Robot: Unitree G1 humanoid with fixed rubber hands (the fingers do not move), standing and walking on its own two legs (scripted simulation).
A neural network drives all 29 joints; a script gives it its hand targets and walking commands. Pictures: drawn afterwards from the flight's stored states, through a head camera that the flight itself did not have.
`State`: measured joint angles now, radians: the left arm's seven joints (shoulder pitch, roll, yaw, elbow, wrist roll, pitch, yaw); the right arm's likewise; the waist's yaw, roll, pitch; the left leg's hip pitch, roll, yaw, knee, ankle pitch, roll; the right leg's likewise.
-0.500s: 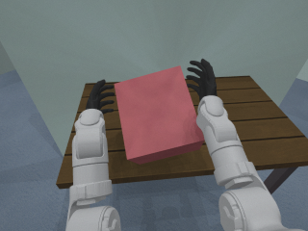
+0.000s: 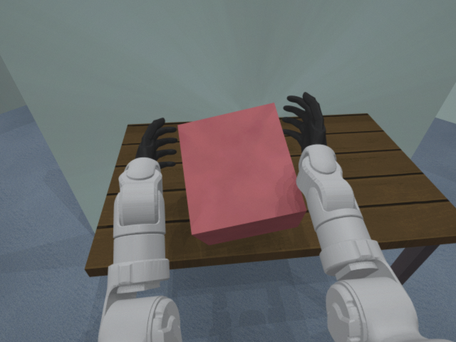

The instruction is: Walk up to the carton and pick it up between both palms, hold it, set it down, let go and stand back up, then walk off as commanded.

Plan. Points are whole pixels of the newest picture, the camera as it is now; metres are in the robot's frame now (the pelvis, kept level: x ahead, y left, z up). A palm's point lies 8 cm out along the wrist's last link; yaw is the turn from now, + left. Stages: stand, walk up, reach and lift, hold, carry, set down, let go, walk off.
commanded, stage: hold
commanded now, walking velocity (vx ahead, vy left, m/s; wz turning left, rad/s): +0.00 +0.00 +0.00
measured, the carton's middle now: (239, 177) +0.40 -0.01 +0.10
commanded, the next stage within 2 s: set down in 0.36 s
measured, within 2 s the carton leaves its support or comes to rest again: neither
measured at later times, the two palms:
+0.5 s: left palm (140, 165) +0.34 +0.16 +0.19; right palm (308, 133) +0.37 -0.11 +0.23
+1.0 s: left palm (154, 172) +0.38 +0.15 +0.13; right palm (298, 130) +0.41 -0.11 +0.20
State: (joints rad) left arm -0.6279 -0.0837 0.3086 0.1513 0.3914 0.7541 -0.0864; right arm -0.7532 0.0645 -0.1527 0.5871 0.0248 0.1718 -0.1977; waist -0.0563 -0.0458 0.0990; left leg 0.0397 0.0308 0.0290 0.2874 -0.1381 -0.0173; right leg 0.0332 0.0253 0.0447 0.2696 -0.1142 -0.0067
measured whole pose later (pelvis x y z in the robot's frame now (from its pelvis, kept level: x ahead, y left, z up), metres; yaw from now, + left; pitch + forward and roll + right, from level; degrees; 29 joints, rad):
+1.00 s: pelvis +0.03 +0.00 +0.00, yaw +0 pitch -8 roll +0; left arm -0.49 -0.14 0.32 0.13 0.42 0.53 -0.05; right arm -0.74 0.11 -0.16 0.60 -0.01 -0.08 -0.12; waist -0.06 -0.05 0.12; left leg 0.04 0.03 0.03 0.27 -0.16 -0.02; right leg 0.03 0.03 0.04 0.27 -0.15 -0.01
